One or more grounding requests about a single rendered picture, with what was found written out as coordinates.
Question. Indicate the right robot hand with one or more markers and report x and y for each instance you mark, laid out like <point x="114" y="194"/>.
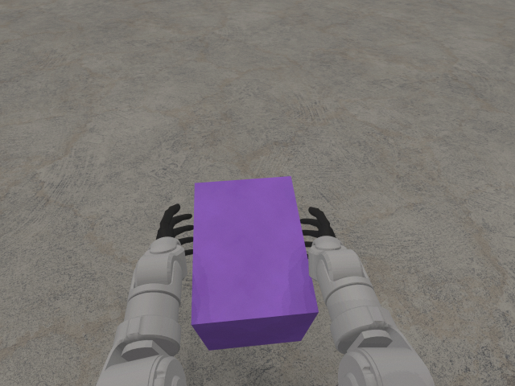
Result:
<point x="321" y="223"/>

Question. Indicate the left robot hand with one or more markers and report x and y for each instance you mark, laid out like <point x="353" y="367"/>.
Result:
<point x="168" y="222"/>

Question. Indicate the left robot forearm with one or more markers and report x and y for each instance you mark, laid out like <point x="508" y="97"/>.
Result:
<point x="150" y="325"/>

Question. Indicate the robot left upper arm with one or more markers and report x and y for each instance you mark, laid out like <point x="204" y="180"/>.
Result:
<point x="157" y="370"/>

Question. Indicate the robot right upper arm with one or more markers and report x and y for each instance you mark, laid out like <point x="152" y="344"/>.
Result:
<point x="383" y="366"/>

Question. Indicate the right robot forearm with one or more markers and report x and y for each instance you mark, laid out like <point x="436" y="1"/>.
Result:
<point x="358" y="320"/>

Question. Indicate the carton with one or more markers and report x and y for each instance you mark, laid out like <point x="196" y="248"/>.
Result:
<point x="250" y="273"/>

